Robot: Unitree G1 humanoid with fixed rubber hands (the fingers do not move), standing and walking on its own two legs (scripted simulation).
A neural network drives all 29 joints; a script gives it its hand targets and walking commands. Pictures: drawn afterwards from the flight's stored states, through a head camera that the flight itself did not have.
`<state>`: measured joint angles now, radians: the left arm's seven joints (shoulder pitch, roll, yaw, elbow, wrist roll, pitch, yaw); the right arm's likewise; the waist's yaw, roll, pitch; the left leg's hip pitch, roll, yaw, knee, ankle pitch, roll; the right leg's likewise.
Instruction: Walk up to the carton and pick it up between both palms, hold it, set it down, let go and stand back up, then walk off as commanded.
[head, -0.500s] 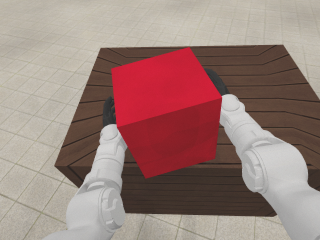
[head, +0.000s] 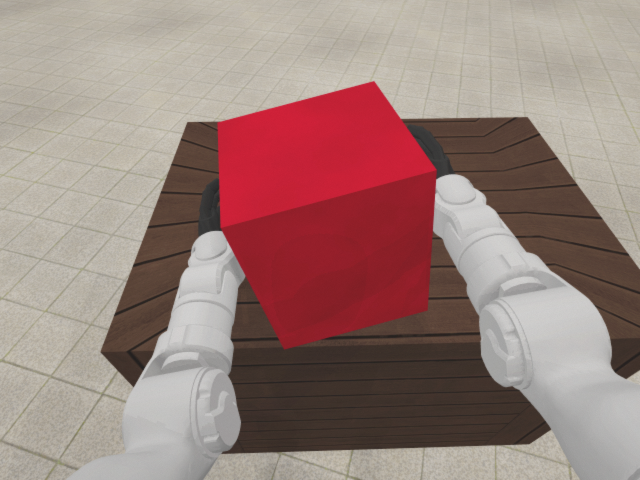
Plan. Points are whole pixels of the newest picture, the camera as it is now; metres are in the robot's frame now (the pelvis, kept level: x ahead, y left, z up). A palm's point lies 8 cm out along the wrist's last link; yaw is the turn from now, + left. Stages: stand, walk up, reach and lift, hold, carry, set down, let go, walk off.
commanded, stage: reach and lift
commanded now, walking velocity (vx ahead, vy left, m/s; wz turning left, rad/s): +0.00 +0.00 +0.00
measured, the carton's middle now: (327, 220) +0.42 +0.05 +0.11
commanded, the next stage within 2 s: hold in 1.80 s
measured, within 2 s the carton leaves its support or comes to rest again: neither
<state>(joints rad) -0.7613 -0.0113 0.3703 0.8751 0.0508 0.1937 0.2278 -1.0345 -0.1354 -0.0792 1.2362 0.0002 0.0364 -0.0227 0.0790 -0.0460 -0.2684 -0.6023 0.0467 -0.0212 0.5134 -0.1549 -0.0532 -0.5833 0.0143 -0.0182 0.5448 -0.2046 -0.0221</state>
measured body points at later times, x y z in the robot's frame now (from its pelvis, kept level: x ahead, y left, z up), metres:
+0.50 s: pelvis +0.00 +0.00 +0.00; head -0.03 +0.02 +0.45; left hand +0.40 +0.19 +0.14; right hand +0.44 -0.11 +0.20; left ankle +0.05 +0.15 -0.73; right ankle +0.03 -0.11 -0.73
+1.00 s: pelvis -0.01 +0.01 +0.01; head -0.04 +0.04 +0.45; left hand +0.40 +0.19 +0.15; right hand +0.42 -0.11 +0.21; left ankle +0.05 +0.15 -0.73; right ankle +0.03 -0.11 -0.73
